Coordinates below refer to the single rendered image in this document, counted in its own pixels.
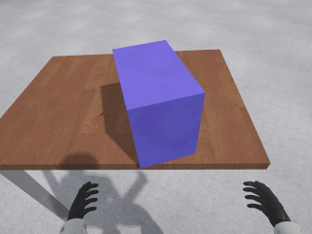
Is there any carton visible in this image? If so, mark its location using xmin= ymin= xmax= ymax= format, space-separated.
xmin=112 ymin=40 xmax=206 ymax=169

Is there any right robot hand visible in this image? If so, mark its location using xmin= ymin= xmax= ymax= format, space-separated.
xmin=243 ymin=180 xmax=291 ymax=228

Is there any left robot hand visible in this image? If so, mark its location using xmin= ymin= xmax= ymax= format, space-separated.
xmin=67 ymin=181 xmax=98 ymax=221

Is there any table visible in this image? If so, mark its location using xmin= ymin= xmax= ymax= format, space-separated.
xmin=0 ymin=49 xmax=271 ymax=222

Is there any robot right forearm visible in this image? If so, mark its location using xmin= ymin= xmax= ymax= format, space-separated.
xmin=274 ymin=221 xmax=304 ymax=234

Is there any robot left forearm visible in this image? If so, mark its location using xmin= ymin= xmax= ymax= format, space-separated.
xmin=59 ymin=218 xmax=88 ymax=234

